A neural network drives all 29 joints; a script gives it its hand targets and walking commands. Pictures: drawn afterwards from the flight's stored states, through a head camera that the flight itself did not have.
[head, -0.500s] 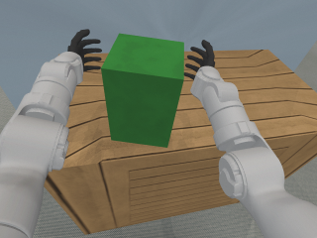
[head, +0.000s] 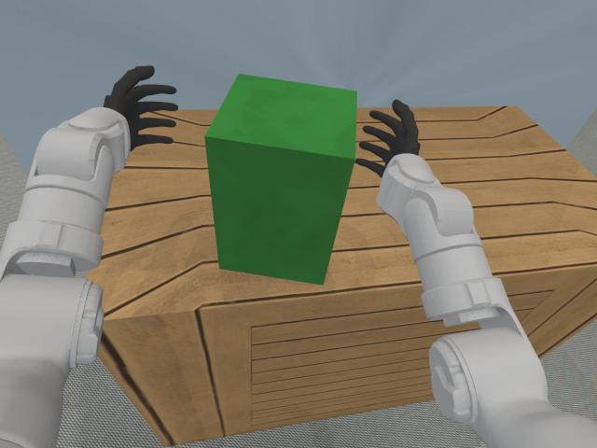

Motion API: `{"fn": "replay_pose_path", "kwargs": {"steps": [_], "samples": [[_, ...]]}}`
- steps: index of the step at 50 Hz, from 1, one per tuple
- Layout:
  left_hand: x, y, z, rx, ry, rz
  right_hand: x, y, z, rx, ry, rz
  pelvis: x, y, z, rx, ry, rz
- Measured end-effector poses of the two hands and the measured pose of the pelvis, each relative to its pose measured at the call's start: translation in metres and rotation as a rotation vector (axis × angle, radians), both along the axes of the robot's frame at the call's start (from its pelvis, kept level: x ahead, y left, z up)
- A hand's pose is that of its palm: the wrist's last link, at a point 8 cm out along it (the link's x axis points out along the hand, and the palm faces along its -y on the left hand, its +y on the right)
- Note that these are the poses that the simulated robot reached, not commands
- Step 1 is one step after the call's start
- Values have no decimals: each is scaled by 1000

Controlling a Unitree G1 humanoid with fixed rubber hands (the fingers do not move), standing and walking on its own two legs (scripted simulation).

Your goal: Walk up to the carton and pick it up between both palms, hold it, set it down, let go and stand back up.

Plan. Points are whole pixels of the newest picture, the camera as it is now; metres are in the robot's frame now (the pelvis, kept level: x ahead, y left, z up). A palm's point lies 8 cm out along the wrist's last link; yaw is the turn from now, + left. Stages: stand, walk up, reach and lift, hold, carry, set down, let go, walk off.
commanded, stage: set down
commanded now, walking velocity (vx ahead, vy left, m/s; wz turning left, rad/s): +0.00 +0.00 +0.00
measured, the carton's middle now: (283, 186) +0.46 -0.03 +0.10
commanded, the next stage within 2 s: none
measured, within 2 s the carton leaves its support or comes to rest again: neither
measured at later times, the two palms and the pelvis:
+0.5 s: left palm (100, 207) +0.37 +0.20 +0.16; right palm (388, 221) +0.32 -0.14 +0.17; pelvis -0.02 +0.00 +0.00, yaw +0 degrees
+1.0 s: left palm (74, 291) +0.29 +0.23 +0.10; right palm (393, 282) +0.27 -0.15 +0.11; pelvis -0.01 +0.00 +0.00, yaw +0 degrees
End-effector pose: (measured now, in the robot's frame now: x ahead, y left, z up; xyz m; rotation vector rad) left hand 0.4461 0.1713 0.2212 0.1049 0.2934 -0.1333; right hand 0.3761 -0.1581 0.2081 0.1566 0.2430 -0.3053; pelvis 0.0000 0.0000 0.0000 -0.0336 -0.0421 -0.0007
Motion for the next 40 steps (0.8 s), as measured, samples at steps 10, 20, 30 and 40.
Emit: {"fn": "replay_pose_path", "kwargs": {"steps": [10,20,30,40], "samples": [[-31,-2,-45,-29,46,-17,-25,6,-23,2,9,1,-14,-2,-3,-1,-1,8],[-64,10,-63,-30,30,3,-47,17,-35,-20,9,3,-19,-4,-3,3,-41,5],[-92,37,-61,-13,9,47,-65,22,-55,-21,33,-2,-21,-1,-4,4,-82,9],[-125,47,-102,-29,63,58,-88,15,-85,-35,71,-24,-17,-1,-5,8,-91,6]]}}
